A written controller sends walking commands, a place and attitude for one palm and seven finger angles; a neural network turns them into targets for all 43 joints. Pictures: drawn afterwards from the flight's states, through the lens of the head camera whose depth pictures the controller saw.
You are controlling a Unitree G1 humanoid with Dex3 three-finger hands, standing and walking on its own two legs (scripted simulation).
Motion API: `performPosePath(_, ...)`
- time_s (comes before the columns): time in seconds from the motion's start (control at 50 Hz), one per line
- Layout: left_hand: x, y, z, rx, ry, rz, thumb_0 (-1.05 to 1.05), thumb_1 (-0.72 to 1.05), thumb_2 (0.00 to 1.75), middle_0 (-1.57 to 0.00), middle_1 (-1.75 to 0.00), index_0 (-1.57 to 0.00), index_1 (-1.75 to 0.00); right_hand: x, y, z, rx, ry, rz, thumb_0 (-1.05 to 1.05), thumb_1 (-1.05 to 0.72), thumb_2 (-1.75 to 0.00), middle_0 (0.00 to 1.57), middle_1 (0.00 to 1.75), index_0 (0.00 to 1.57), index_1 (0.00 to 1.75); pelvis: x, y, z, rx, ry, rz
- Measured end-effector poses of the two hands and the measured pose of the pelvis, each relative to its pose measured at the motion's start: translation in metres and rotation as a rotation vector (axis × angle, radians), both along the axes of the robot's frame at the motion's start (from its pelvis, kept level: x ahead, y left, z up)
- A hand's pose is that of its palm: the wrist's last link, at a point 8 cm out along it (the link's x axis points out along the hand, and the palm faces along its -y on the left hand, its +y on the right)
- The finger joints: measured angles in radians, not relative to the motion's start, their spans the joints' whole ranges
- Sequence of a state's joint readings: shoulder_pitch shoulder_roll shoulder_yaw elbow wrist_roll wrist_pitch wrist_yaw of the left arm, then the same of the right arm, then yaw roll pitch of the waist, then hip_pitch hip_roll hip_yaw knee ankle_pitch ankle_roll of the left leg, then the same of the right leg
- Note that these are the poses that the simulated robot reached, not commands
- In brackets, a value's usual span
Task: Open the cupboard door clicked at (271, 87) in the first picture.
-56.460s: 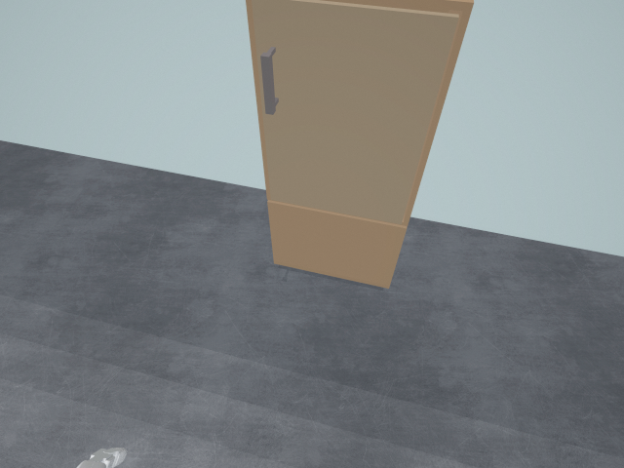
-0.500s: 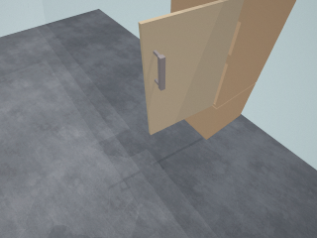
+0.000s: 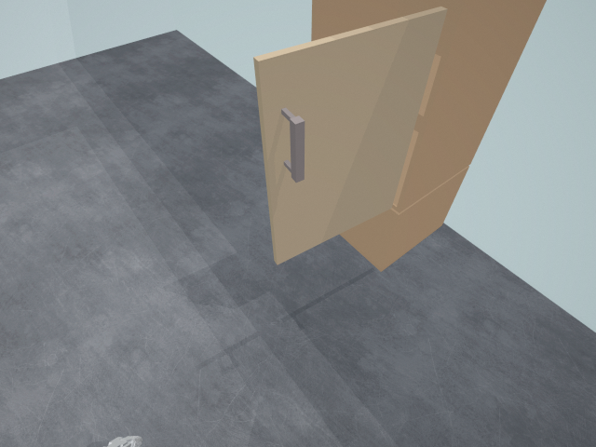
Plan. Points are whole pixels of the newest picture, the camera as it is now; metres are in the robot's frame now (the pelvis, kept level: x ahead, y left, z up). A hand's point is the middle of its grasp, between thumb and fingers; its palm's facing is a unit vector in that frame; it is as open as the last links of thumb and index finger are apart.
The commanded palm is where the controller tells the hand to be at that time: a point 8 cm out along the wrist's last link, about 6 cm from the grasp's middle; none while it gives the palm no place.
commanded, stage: look to check the result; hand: left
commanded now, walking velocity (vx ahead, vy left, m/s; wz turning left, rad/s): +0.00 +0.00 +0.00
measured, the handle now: (292, 146) +0.64 +0.04 +0.03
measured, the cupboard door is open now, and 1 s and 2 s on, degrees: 83 83 83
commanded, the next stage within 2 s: stand and wait in 0.56 s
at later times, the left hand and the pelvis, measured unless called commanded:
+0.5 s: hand out of the picture +0.09 +0.24 -0.16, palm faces -0.04 -0.94 -0.34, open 7.4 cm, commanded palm none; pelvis +0.02 +0.00 +0.00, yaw +0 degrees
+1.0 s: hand out of the picture +0.11 +0.24 -0.15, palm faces -0.04 -0.94 -0.34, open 7.4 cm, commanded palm none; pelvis +0.03 +0.00 +0.00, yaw +0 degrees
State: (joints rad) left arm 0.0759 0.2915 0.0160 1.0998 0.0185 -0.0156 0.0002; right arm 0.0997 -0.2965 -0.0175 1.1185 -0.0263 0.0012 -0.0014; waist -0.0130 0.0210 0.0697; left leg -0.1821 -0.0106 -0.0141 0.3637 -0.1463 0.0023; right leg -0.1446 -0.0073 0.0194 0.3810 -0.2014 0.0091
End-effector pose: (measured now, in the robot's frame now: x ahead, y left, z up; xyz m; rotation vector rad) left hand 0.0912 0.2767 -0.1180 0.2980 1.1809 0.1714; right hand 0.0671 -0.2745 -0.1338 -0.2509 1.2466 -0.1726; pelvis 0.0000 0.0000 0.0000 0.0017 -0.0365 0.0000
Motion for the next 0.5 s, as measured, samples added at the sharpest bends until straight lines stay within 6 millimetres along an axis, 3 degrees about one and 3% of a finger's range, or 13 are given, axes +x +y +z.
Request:
performPosePath(0.24, -0.009, 0.015, 0.002, 0.035, 0.065, 0.007, 0.01, 0.91, 0.90, -0.20, -0.30, -0.20, -0.30, 0.005, -0.014, 0.004, -0.030, 0.036, 0.010, 0.01, -0.90, -0.90, 0.20, 0.30, 0.20, 0.30, 0.007, 0.000, 0.002, 0.000, 0.008, 0.000)
performPosePath(0.5, -0.007, 0.012, -0.001, 0.024, 0.085, 0.010, 0.01, 0.91, 0.90, -0.20, -0.30, -0.20, -0.30, 0.021, -0.015, 0.007, -0.036, 0.026, 0.021, 0.01, -0.90, -0.90, 0.20, 0.30, 0.20, 0.30, 0.016, -0.001, 0.003, 0.000, 0.011, 0.000)
